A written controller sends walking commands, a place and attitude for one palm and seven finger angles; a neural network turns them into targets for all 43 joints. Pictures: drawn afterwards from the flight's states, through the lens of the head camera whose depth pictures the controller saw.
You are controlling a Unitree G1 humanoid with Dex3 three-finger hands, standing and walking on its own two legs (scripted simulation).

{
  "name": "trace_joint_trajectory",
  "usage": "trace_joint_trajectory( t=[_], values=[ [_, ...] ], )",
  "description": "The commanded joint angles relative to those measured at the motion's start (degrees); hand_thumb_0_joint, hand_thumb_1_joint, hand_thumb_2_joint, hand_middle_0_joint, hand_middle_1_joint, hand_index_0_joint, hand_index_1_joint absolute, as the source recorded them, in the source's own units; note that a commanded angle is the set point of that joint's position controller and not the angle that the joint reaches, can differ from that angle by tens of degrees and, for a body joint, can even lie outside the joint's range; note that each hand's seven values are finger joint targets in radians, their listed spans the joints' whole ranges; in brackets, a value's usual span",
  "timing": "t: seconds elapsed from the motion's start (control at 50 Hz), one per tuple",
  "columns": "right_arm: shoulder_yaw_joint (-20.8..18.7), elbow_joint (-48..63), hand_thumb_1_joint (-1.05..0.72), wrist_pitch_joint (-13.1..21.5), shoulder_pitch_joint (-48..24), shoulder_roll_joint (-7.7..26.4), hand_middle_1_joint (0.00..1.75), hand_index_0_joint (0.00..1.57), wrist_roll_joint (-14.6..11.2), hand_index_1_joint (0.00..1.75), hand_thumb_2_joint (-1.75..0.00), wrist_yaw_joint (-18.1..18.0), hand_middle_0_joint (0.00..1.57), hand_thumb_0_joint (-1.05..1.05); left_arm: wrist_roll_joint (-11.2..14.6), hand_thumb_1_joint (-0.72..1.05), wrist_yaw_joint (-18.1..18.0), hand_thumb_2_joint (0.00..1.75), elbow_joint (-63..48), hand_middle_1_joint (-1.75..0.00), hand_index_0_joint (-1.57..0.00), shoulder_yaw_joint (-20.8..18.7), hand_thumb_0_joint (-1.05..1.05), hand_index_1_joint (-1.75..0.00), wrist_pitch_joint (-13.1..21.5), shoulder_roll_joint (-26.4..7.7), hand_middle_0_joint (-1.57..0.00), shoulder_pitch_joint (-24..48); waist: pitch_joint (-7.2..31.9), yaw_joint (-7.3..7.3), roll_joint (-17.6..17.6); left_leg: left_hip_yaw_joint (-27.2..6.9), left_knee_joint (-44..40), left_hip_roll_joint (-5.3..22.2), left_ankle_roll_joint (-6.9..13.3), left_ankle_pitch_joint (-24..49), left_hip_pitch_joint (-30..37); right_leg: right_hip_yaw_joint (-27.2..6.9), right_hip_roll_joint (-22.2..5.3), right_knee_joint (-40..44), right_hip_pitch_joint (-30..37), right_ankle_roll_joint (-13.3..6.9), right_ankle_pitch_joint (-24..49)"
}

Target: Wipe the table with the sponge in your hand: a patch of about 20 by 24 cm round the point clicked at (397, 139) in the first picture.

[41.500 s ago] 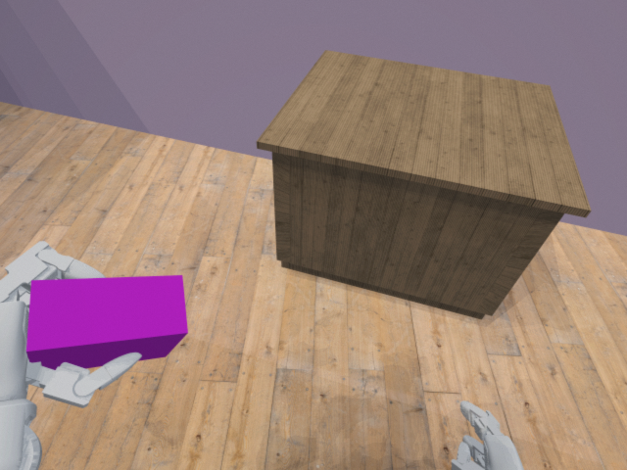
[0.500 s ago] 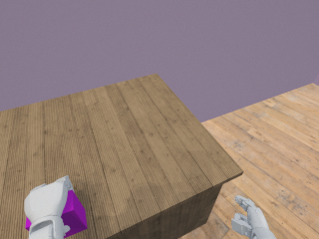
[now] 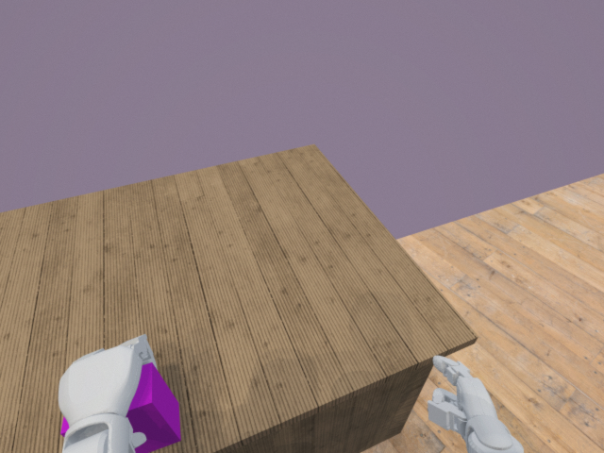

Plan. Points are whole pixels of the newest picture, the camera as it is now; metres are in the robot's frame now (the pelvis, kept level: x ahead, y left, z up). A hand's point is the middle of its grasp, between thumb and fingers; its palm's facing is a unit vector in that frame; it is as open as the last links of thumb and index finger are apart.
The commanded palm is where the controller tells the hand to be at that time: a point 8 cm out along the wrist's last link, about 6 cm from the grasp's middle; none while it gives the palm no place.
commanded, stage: lift the sponge slowly off the table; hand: left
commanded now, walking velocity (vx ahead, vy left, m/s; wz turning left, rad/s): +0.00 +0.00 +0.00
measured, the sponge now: (133, 422) +0.15 +0.28 -0.06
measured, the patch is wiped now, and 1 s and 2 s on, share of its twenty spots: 1.00 1.00 1.00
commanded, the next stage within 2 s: bring the sponge back beside the body in 1.30 s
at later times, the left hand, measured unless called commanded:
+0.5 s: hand (112, 382) +0.17 +0.28 +0.03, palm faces +0.00 -0.17 -0.99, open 10.0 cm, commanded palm +0.13 +0.28 +0.10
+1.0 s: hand (96, 371) +0.16 +0.28 +0.07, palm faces +0.08 -0.16 -0.98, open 10.0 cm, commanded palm +0.13 +0.28 +0.14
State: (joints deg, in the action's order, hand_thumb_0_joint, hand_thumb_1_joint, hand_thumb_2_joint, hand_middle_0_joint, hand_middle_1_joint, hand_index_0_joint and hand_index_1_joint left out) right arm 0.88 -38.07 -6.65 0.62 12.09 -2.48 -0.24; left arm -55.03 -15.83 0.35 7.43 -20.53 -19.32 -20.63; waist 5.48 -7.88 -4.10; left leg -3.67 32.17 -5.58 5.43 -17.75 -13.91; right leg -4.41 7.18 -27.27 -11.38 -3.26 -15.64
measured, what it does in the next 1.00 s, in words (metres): stands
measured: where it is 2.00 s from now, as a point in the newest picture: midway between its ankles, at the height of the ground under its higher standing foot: outside the picture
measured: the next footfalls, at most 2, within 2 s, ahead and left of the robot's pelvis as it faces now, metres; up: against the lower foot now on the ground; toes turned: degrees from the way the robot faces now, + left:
none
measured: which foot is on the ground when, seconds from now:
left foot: down 0.00-1.00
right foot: down 0.00-1.00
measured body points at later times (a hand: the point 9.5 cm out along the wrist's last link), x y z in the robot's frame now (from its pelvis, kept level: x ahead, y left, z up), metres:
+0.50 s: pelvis +0.00 -0.01 +0.01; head -0.04 -0.03 +0.45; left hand +0.16 +0.29 +0.08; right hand +0.25 -0.20 -0.06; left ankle -0.01 +0.06 -0.73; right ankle -0.02 -0.10 -0.73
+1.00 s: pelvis -0.01 -0.01 +0.01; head -0.06 -0.04 +0.46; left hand +0.15 +0.29 +0.12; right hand +0.25 -0.20 -0.04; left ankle -0.01 +0.06 -0.73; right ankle -0.02 -0.10 -0.73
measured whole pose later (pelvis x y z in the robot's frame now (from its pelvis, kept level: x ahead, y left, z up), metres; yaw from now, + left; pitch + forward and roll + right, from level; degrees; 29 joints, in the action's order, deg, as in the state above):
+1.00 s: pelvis -0.01 -0.01 +0.01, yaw +0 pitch -6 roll -1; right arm 2.8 -39.0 -7.0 -1.7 13.4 -2.7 -1.2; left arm -51.3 -5.6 -11.2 3.0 -25.0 -24.9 -18.7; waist 2.0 -7.7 -5.0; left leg -4.0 24.5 -5.2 4.6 -13.5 -4.9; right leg -5.0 7.0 -20.0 -2.6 -3.9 -11.4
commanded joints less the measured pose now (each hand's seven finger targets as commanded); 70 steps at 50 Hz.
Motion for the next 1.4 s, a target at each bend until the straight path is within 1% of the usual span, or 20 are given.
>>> trace_joint_trajectory(
  t=[0.0, 0.06, 0.14, 0.18, 0.38, 0.44, 0.54, 0.66, 0.7, 0.8, 0.86, 0.9, 0.92, 1.02, 1.1, 1.2, 1.26, 1.28, 1.32, 1.38],
  values=[
    [-2.25, 10.2, -0.9, 2.93, -13.43, 7.02, 0.3, 0.2, -0.23, 0.3, -0.9, -0.63, 0.2, 0.0, -1.21, 0.1, -1.65, 1.3, -14.14, -1.6, -1.2, -4.88, 0.0, -1.6, -1.07, -8.76, -1.2, 12.89, 5.39, 0.9, -1.86, -8.79, -6.26, 5.43, -3.16, 16.43, 5.43, -4.87, -2.23, 3.74, -1.03, -3.74, 9.49],
    [-1.64, 9.33, -0.9, 2.67, -13.82, 7.16, 0.3, 0.2, -0.31, 0.3, -0.9, -1.09, 0.2, 0.0, -0.86, 0.1, -0.19, 1.3, -11.51, -1.6, -1.2, -6.32, 0.0, -1.6, -1.79, -10.4, -1.2, 13.97, 5.07, 1.08, 1.08, -7.7, -6.61, 4.52, -2.71, 16.34, 5.38, -5.59, -2.61, 5.44, 1.03, -3.71, 11.01],
    [-1.35, 10.01, -0.9, 2.78, -14.34, 6.95, 0.3, 0.2, -0.3, 0.3, -0.9, -0.99, 0.2, 0.0, -0.42, 0.1, 1.65, 1.3, -13.05, -1.6, -1.2, -5.14, 0.0, -1.6, -2.13, -9.27, -1.2, 12.0, 5.02, 0.72, 0.42, -7.56, -7.49, 4.37, -2.7, 17.84, 5.95, -5.16, -2.77, 5.72, 2.86, -3.73, 12.12],
    [-1.44, 9.66, -0.9, 2.77, -14.65, 7.49, 0.3, 0.2, -0.13, 0.3, -0.9, -1.04, 0.2, 0.0, -0.27, 0.1, 2.3, 1.3, -14.68, -1.6, -1.2, -7.66, 0.0, -1.6, -1.75, -12.11, -1.2, 13.59, 5.52, 0.57, -1.52, -8.13, -7.85, 4.59, -2.88, 17.76, 6.74, -6.34, -2.69, 5.95, 3.79, -3.9, 12.65],
    [-1.27, 9.74, -0.9, 3.21, -14.97, 7.63, 0.3, 0.2, 0.0, 0.3, -0.9, -0.66, 0.2, 0.0, 0.14, 0.1, 2.85, 1.3, -18.36, -1.6, -1.2, -10.84, 0.0, -1.6, -1.08, -15.04, -1.2, 11.59, 4.66, 0.03, -1.8, -7.99, -8.62, 4.31, -2.55, 18.48, 7.58, -7.0, -2.97, 7.04, 5.95, -3.84, 14.74],
    [-1.17, 9.33, -0.9, 3.18, -14.86, 7.64, 0.3, 0.2, -0.24, 0.3, -0.9, -0.84, 0.2, 0.0, 0.59, 0.1, 2.93, 1.3, -16.49, -1.6, -1.2, -11.08, 0.0, -1.6, -1.37, -14.74, -1.2, 10.38, 4.01, 0.31, 0.52, -6.87, -8.3, 3.66, -2.13, 18.39, 7.29, -7.04, -3.37, 7.78, 6.25, -3.56, 15.95],
    [-1.46, 10.03, -0.9, 3.48, -15.72, 7.47, 0.3, 0.2, -0.26, 0.3, -0.9, -1.06, 0.2, 0.0, 1.5, 0.1, 4.39, 1.3, -20.52, -1.6, -1.2, -8.18, 0.0, -1.6, -1.9, -12.45, -1.2, 10.56, 4.13, 0.66, -1.31, -7.12, -8.69, 3.85, -1.86, 19.06, 9.37, -6.86, -3.42, 8.5, 6.15, -3.58, 15.14],
    [-0.88, 9.43, -0.9, 3.23, -15.76, 7.69, 0.3, 0.2, -0.18, 0.3, -0.9, -1.46, 0.2, 0.0, 1.35, 0.1, 6.19, 1.3, -19.43, -1.6, -1.2, -10.72, 0.0, -1.6, -1.99, -15.51, -1.2, 11.04, 2.7, 0.61, 0.5, -6.92, -9.41, 3.48, -1.95, 17.9, 8.62, -7.35, -3.79, 9.23, 7.06, -3.33, 14.6],
    [-0.88, 10.0, -0.9, 3.28, -16.37, 7.59, 0.3, 0.2, 0.04, 0.3, -0.9, -1.4, 0.2, 0.0, 0.86, 0.1, 6.47, 1.3, -22.54, -1.6, -1.2, -10.27, 0.0, -1.6, -1.89, -15.49, -1.2, 13.04, 3.3, 0.21, -2.67, -7.31, -10.05, 3.83, -1.84, 17.21, 9.26, -6.94, -3.42, 9.21, 7.32, -3.56, 12.67],
    [-0.6, 9.66, -0.9, 3.06, -16.73, 7.84, 0.3, 0.2, 0.02, 0.3, -0.9, -1.25, 0.2, 0.0, 0.73, 0.1, 6.58, 1.3, -22.48, -1.6, -1.2, -12.71, 0.0, -1.6, -2.53, -17.78, -1.2, 13.64, 2.26, -0.02, -2.45, -7.66, -10.95, 3.94, -1.99, 16.15, 8.65, -7.3, -3.23, 9.63, 7.78, -3.67, 11.36],
    [-0.54, 9.82, -0.9, 3.04, -17.42, 7.52, 0.3, 0.2, -0.2, 0.3, -0.9, -1.11, 0.2, 0.0, 1.21, 0.1, 6.88, 1.3, -23.33, -1.6, -1.2, -11.34, 0.0, -1.6, -3.1, -16.1, -1.2, 12.58, 2.93, 0.34, -0.18, -6.77, -10.35, 3.62, -2.12, 17.97, 9.35, -7.74, -3.77, 9.91, 8.11, -3.45, 14.18],
    [-0.45, 10.25, -0.9, 3.01, -17.97, 7.67, 0.3, 0.2, -0.2, 0.3, -0.9, -1.05, 0.2, 0.0, 1.57, 0.1, 7.34, 1.3, -24.47, -1.6, -1.2, -11.68, 0.0, -1.6, -3.79, -16.61, -1.2, 11.84, 2.82, -0.23, -1.92, -7.13, -10.72, 3.63, -1.9, 17.38, 9.69, -7.47, -3.61, 9.91, 8.57, -3.51, 13.19],
    [-0.5, 10.02, -0.9, 2.99, -17.65, 7.42, 0.3, 0.2, -0.36, 0.3, -0.9, -1.02, 0.2, 0.0, 2.09, 0.1, 7.57, 1.3, -23.97, -1.6, -1.2, -11.48, 0.0, -1.6, -4.0, -16.2, -1.2, 11.24, 2.16, 0.41, 0.65, -6.87, -10.68, 3.65, -1.96, 17.26, 9.19, -7.86, -3.77, 10.16, 8.09, -3.35, 13.11],
    [-0.09, 10.12, -0.9, 2.73, -18.28, 7.68, 0.3, 0.2, -0.41, 0.3, -0.9, -1.66, 0.2, 0.0, 1.99, 0.1, 9.31, 1.3, -24.48, -1.6, -1.2, -10.72, 0.0, -1.6, -5.3, -16.77, -1.2, 16.28, 0.57, 1.12, -0.69, -7.14, -11.6, 3.8, -1.73, 14.71, 9.18, -7.78, -3.69, 11.17, 6.66, -3.32, 9.41],
    [0.21, 10.66, -0.9, 3.0, -18.52, 7.71, 0.3, 0.2, -0.05, 0.3, -0.9, -2.05, 0.2, 0.0, 1.39, 0.1, 10.18, 1.3, -26.81, -1.6, -1.2, -11.96, 0.0, -1.6, -4.9, -18.71, -1.2, 17.07, 2.56, 0.16, -3.37, -7.4, -11.94, 3.65, -1.46, 14.69, 9.56, -7.53, -3.59, 10.54, 8.86, -3.56, 9.52],
    [0.24, 10.7, -0.9, 3.38, -18.38, 7.55, 0.3, 0.2, -0.05, 0.3, -0.9, -1.91, 0.2, 0.0, 1.59, 0.1, 10.26, 1.3, -26.72, -1.6, -1.2, -12.99, 0.0, -1.6, -4.76, -18.9, -1.2, 15.04, 2.74, -0.35, -2.68, -7.6, -12.08, 3.8, -1.64, 14.77, 9.39, -7.4, -3.49, 10.25, 9.13, -3.6, 9.46],
    [0.27, 9.96, -0.9, 2.91, -18.13, 7.89, 0.3, 0.2, -0.47, 0.3, -0.9, -1.92, 0.2, 0.0, 2.44, 0.1, 10.75, 1.3, -22.99, -1.6, -1.2, -12.17, 0.0, -1.6, -5.64, -17.84, -1.2, 14.94, -0.6, 0.79, 0.83, -6.94, -12.11, 3.8, -2.05, 13.34, 8.01, -8.07, -3.87, 11.7, 6.3, -3.19, 7.85],
    [0.27, 9.83, -0.9, 2.81, -18.27, 8.33, 0.3, 0.2, -0.47, 0.3, -0.9, -1.95, 0.2, 0.0, 2.68, 0.1, 10.82, 1.3, -23.57, -1.6, -1.2, -13.07, 0.0, -1.6, -5.78, -19.23, -1.2, 16.67, -0.89, 1.06, -0.25, -7.38, -12.82, 4.01, -2.1, 11.57, 7.72, -8.87, -3.51, 11.68, 5.92, -3.42, 5.91],
    [0.43, 10.32, -0.9, 2.74, -18.42, 7.8, 0.3, 0.2, -0.68, 0.3, -0.9, -2.07, 0.2, 0.0, 2.49, 0.1, 11.19, 1.3, -23.61, -1.6, -1.2, -9.64, 0.0, -1.6, -6.32, -15.77, -1.2, 19.01, -0.44, 1.54, -0.38, -6.89, -12.95, 3.97, -2.04, 11.15, 7.33, -7.34, -3.66, 11.17, 5.6, -3.17, 5.61],
    [0.31, 10.68, -0.9, 3.41, -18.67, 8.12, 0.3, 0.2, -0.41, 0.3, -0.9, -2.37, 0.2, 0.0, 1.75, 0.1, 11.11, 1.3, -26.01, -1.6, -1.2, -10.92, 0.0, -1.6, -6.09, -18.2, -1.2, 20.83, 2.5, 0.85, -3.84, -7.35, -13.2, 4.04, -1.86, 11.41, 8.22, -7.85, -3.36, 10.14, 7.47, -3.47, 6.47]
  ],
)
